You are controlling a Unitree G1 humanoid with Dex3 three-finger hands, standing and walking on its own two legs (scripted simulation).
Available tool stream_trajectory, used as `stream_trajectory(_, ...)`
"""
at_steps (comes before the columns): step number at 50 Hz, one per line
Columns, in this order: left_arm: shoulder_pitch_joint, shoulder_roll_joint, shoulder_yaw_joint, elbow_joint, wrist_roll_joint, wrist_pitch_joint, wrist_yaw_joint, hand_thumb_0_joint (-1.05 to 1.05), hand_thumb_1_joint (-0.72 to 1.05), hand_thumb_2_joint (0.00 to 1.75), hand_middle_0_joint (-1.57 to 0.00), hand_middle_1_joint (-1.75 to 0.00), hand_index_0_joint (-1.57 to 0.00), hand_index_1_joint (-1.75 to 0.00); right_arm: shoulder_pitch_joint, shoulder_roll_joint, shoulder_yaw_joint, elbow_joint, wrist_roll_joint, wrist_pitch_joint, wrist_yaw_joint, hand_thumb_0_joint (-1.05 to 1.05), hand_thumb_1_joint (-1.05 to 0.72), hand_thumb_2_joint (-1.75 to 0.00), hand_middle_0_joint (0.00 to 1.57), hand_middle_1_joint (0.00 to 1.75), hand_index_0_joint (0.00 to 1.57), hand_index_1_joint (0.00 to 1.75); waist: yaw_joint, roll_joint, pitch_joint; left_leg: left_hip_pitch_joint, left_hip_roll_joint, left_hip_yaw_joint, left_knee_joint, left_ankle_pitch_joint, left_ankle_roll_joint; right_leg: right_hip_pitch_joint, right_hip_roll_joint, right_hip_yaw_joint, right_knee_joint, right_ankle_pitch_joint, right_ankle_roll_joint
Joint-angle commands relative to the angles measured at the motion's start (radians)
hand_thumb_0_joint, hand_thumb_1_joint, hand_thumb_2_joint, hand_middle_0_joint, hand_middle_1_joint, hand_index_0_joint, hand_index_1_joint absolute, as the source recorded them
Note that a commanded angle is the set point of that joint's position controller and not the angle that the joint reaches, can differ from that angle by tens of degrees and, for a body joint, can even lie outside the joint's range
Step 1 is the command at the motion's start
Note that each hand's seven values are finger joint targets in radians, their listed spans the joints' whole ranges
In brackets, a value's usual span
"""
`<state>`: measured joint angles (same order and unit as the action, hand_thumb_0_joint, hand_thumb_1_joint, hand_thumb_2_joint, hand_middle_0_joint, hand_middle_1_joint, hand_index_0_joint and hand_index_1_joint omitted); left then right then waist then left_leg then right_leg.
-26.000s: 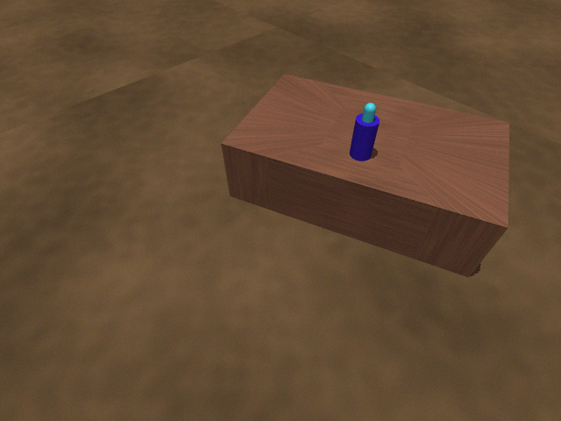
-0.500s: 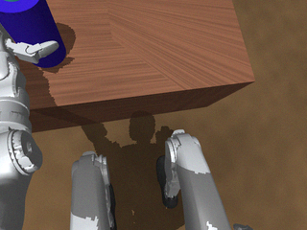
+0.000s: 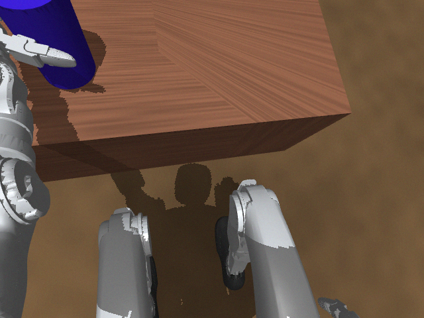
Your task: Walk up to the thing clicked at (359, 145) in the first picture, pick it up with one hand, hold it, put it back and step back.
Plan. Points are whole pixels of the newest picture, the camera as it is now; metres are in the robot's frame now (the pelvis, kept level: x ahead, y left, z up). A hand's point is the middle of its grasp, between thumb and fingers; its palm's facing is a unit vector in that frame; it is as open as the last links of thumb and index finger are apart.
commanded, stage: withdraw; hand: left
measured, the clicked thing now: (40, 15) +0.60 +0.18 +0.03
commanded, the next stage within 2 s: rise in 0.34 s
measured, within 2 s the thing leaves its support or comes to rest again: rests again in 0.18 s
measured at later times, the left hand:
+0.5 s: hand out of the picture +0.61 +0.28 +0.13, palm faces +0.20 -0.97 -0.12, open 17.8 cm
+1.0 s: hand out of the picture +0.50 +0.28 +0.19, palm faces +0.15 -0.91 -0.38, open 17.2 cm
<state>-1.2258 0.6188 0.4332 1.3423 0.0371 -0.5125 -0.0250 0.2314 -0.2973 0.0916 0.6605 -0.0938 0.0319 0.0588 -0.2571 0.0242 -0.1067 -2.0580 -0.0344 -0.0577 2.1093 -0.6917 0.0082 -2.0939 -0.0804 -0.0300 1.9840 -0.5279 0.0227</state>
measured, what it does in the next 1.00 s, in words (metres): rises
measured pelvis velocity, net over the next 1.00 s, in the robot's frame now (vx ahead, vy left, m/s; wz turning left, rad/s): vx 0.05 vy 0.01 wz -0.02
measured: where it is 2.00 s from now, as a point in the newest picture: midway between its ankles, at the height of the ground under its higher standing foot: (190, 284)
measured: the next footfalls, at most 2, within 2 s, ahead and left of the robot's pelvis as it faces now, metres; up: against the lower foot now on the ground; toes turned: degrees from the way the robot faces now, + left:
none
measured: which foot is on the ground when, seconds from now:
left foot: down 0.00-1.00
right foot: down 0.00-1.00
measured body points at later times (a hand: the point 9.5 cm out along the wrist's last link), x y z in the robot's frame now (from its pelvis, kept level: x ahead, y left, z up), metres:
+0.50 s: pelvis +0.01 +0.01 +0.07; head +0.24 +0.05 +0.45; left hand +0.59 +0.33 +0.14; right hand +0.01 -0.26 -0.04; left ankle +0.07 +0.11 -0.39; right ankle +0.13 -0.14 -0.39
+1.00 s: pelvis +0.05 +0.01 +0.24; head +0.19 +0.03 +0.66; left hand +0.49 +0.32 +0.22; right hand +0.06 -0.25 +0.12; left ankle +0.07 +0.11 -0.39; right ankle +0.13 -0.14 -0.39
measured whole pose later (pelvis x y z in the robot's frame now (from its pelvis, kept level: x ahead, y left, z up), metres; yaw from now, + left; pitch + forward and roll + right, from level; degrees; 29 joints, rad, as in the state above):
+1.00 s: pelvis +0.05 +0.01 +0.24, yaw -1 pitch +24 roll -4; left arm -0.72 0.59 0.29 1.14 0.09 -0.02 0.02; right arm 0.36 -0.26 0.06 0.64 0.03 0.11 0.00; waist -0.15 0.03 -0.11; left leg -1.13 0.03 -0.03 1.27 -0.56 0.01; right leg -1.16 -0.02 -0.04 1.14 -0.40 0.02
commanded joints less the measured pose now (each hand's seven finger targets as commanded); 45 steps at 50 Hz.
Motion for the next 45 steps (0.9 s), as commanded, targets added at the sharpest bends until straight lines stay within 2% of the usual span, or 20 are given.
stream_trajectory(1, -0.516, 0.253, 0.009, -0.231, 0.021, -0.063, 0.01, 0.0, -0.61, 0.04, -0.07, -0.04, -0.06, -0.05, 0.237, -0.228, -0.075, 0.001, -0.009, 0.006, -0.015, 0.0, -0.89, -0.9, 0.2, 0.3, 0.2, 0.3, -0.051, 0.235, -0.695, 0.376, 0.005, 0.017, -0.287, 0.097, 0.012, 0.444, 0.037, -0.038, -0.182, 0.045, -0.056)
stream_trajectory(4, -0.531, 0.302, 0.026, -0.231, 0.024, -0.05, 0.005, 0.0, -0.61, 0.05, -0.06, -0.03, -0.05, -0.04, 0.229, -0.233, -0.069, -0.011, -0.007, 0.014, -0.02, 0.0, -0.89, -0.9, 0.2, 0.3, 0.2, 0.3, -0.039, 0.27, -0.728, 0.425, 0.007, 0.013, -0.297, 0.103, 0.008, 0.447, 0.03, -0.034, -0.178, 0.048, -0.056)
stream_trajectory(8, -0.595, 0.475, 0.108, -0.341, 0.012, -0.03, -0.013, 0.0, -0.61, 0.04, -0.05, -0.02, -0.05, -0.03, 0.23, -0.237, -0.056, -0.015, 0.002, 0.027, -0.032, 0.0, -0.9, -0.9, 0.2, 0.3, 0.2, 0.3, -0.014, 0.289, -0.808, 0.425, 0.005, 0.026, -0.305, 0.091, 0.016, 0.532, 0.03, -0.017, -0.198, 0.041, -0.053)
stream_trajectory(9, -0.554, 0.447, 0.089, -0.313, 0.011, -0.014, -0.024, 0.0, -0.61, 0.05, -0.04, -0.02, -0.04, -0.03, 0.23, -0.234, -0.054, -0.028, 0.008, 0.03, -0.033, 0.0, -0.9, -0.9, 0.2, 0.3, 0.2, 0.3, -0.02, 0.28, -0.804, 0.436, 0.006, 0.023, -0.317, 0.093, 0.016, 0.538, 0.031, -0.017, -0.208, 0.042, -0.054)
stream_trajectory(12, -0.609, 0.576, 0.143, -0.377, 0.02, 0.021, -0.036, 0.0, -0.61, 0.06, -0.04, -0.02, -0.04, -0.03, 0.246, -0.239, -0.055, -0.027, 0.019, 0.041, -0.047, 0.0, -0.9, -0.9, 0.2, 0.3, 0.2, 0.3, -0.001, 0.305, -0.842, 0.469, 0.01, 0.022, -0.357, 0.09, 0.017, 0.602, 0.035, -0.005, -0.25, 0.037, -0.055)
stream_trajectory(14, -0.589, 0.539, 0.107, -0.345, 0.025, 0.058, -0.059, 0.0, -0.61, 0.07, -0.03, -0.02, -0.03, -0.03, 0.256, -0.232, -0.051, -0.029, 0.027, 0.048, -0.054, 0.0, -0.9, -0.9, 0.2, 0.3, 0.2, 0.3, -0.02, 0.326, -0.833, 0.52, 0.014, 0.013, -0.395, 0.101, 0.014, 0.611, 0.034, -0.009, -0.28, 0.052, -0.059)
stream_trajectory(16, -0.478, 0.468, 0.057, -0.225, 0.014, 0.106, -0.098, 0.0, -0.61, 0.07, -0.03, -0.03, -0.03, -0.04, 0.249, -0.237, -0.055, -0.04, 0.04, 0.047, -0.064, 0.0, -0.9, -0.9, 0.2, 0.3, 0.2, 0.3, -0.048, 0.248, -0.758, 0.504, 0.02, 0.006, -0.418, 0.081, 0.022, 0.621, 0.039, -0.012, -0.334, 0.038, -0.054)
stream_trajectory(19, -0.444, 0.49, 0.047, -0.232, 0.006, 0.148, -0.146, 0.0, -0.61, 0.06, -0.02, -0.03, -0.03, -0.02, 0.267, -0.241, -0.059, -0.03, 0.051, 0.046, -0.074, 0.0, -0.89, -0.9, 0.2, 0.3, 0.2, 0.3, -0.032, 0.26, -0.695, 0.538, 0.029, 0.001, -0.455, 0.115, 0.021, 0.615, 0.04, -0.014, -0.371, 0.061, -0.059)
stream_trajectory(23, -0.392, 0.367, -0.014, -0.224, -0.033, 0.186, -0.196, 0.0, -0.52, 0.08, -0.03, -0.02, -0.03, -0.03, 0.272, -0.229, -0.06, -0.031, 0.066, 0.034, -0.08, 0.0, -0.82, -0.89, 0.2, 0.3, 0.2, 0.3, -0.039, 0.255, -0.633, 0.654, 0.048, -0.034, -0.501, 0.214, 0.004, 0.587, 0.043, -0.032, -0.398, 0.129, -0.068)
stream_trajectory(24, -0.428, 0.524, 0.004, -0.232, 0.093, 0.236, -0.136, 0.0, -0.48, 0.06, -0.05, -0.02, -0.04, -0.02, 0.27, -0.239, -0.069, -0.051, 0.062, 0.061, -0.077, 0.0, -0.86, -0.9, 0.2, 0.3, 0.2, 0.3, 0.009, 0.329, -0.752, 0.837, 0.049, -0.035, -0.566, 0.301, -0.007, 0.644, 0.051, -0.023, -0.446, 0.171, -0.078)
stream_trajectory(25, -0.502, 0.542, 0.019, -0.301, 0.083, 0.256, -0.1, 0.0, -0.5, 0.07, -0.05, -0.02, -0.04, -0.03, 0.274, -0.239, -0.068, -0.06, 0.069, 0.074, -0.076, 0.0, -0.87, -0.9, 0.2, 0.3, 0.2, 0.3, 0.008, 0.362, -0.775, 0.911, 0.057, -0.053, -0.587, 0.353, -0.018, 0.635, 0.054, -0.024, -0.451, 0.187, -0.078)
stream_trajectory(27, -0.517, 0.482, -0.015, -0.34, 0.081, 0.277, -0.087, 0.0, -0.49, 0.08, -0.04, -0.02, -0.02, -0.03, 0.287, -0.223, -0.067, -0.07, 0.074, 0.086, -0.071, 0.0, -0.84, -0.89, 0.2, 0.3, 0.2, 0.3, 0.007, 0.371, -0.801, 1.001, 0.062, -0.058, -0.617, 0.435, -0.025, 0.677, 0.063, -0.03, -0.491, 0.225, -0.077)
stream_trajectory(29, -0.373, 0.505, 0.018, -0.257, 0.1, 0.308, -0.062, 0.0, -0.52, 0.08, -0.05, -0.02, -0.03, -0.04, 0.302, -0.215, -0.069, -0.045, 0.074, 0.091, -0.069, 0.0, -0.87, -0.9, 0.2, 0.3, 0.2, 0.3, 0.031, 0.337, -0.748, 1.023, 0.067, -0.063, -0.661, 0.476, -0.028, 0.729, 0.067, -0.034, -0.528, 0.243, -0.074)
stream_trajectory(31, -0.305, 0.588, 0.067, -0.262, 0.119, 0.329, -0.035, 0.0, -0.46, 0.11, -0.06, -0.07, -0.06, -0.07, 0.302, -0.214, -0.07, -0.045, 0.075, 0.098, -0.067, 0.0, -0.89, -0.9, 0.2, 0.3, 0.2, 0.3, 0.064, 0.332, -0.714, 1.041, 0.07, -0.057, -0.701, 0.496, -0.025, 0.785, 0.071, -0.034, -0.563, 0.249, -0.074)
stream_trajectory(33, -0.324, 0.57, 0.054, -0.313, 0.12, 0.343, -0.017, 0.0, -0.5, 0.09, -0.06, -0.06, -0.06, -0.06, 0.297, -0.201, -0.07, -0.056, 0.079, 0.103, -0.065, 0.0, -0.89, -0.9, 0.2, 0.3, 0.2, 0.3, 0.051, 0.315, -0.721, 1.072, 0.074, -0.053, -0.743, 0.5, -0.02, 0.865, 0.078, -0.033, -0.614, 0.265, -0.073)
stream_trajectory(35, -0.286, 0.507, 0.026, -0.276, 0.118, 0.359, 0.001, 0.0, -0.48, 0.1, -0.06, -0.07, -0.06, -0.07, 0.297, -0.186, -0.065, -0.05, 0.082, 0.103, -0.067, 0.0, -0.89, -0.9, 0.2, 0.3, 0.2, 0.3, 0.046, 0.302, -0.644, 1.101, 0.08, -0.061, -0.804, 0.493, -0.024, 0.882, 0.083, -0.039, -0.664, 0.259, -0.073)
stream_trajectory(38, -0.101, 0.382, -0.03, -0.114, 0.116, 0.391, 0.025, 0.0, -0.46, 0.11, -0.07, -0.07, -0.07, -0.07, 0.28, -0.181, -0.074, -0.049, 0.084, 0.088, -0.067, 0.0, -0.89, -0.9, 0.2, 0.3, 0.2, 0.3, 0.04, 0.216, -0.514, 1.094, 0.084, -0.052, -0.873, 0.456, -0.019, 0.945, 0.087, -0.045, -0.745, 0.258, -0.071)
stream_trajectory(39, -0.104, 0.382, -0.03, -0.174, 0.11, 0.394, 0.032, 0.0, -0.48, 0.1, -0.07, -0.07, -0.07, -0.07, 0.284, -0.181, -0.079, -0.05, 0.085, 0.083, -0.067, 0.0, -0.89, -0.9, 0.2, 0.3, 0.2, 0.3, 0.049, 0.222, -0.513, 1.113, 0.085, -0.048, -0.892, 0.469, -0.02, 0.97, 0.088, -0.045, -0.761, 0.267, -0.073)
stream_trajectory(43, 0.027, 0.282, -0.075, -0.257, 0.089, 0.422, 0.034, 0.0, -0.5, 0.09, -0.06, -0.06, -0.06, -0.07, 0.281, -0.181, -0.101, -0.069, 0.095, 0.075, -0.062, 0.0, -0.89, -0.9, 0.2, 0.3, 0.2, 0.3, 0.097, 0.25, -0.525, 1.312, 0.099, -0.059, -0.977, 0.587, -0.045, 1.015, 0.093, -0.055, -0.835, 0.303, -0.08)
stream_trajectory(45, 0.112, 0.2, -0.114, -0.33, 0.069, 0.435, 0.036, 0.0, -0.5, 0.09, -0.06, -0.06, -0.06, -0.07, 0.269, -0.165, -0.11, -0.075, 0.107, 0.065, -0.064, 0.0, -0.89, -0.9, 0.2, 0.3, 0.2, 0.3, 0.104, 0.208, -0.51, 1.317, 0.092, -0.045, -1.022, 0.541, -0.04, 1.102, 0.094, -0.053, -0.887, 0.295, -0.078)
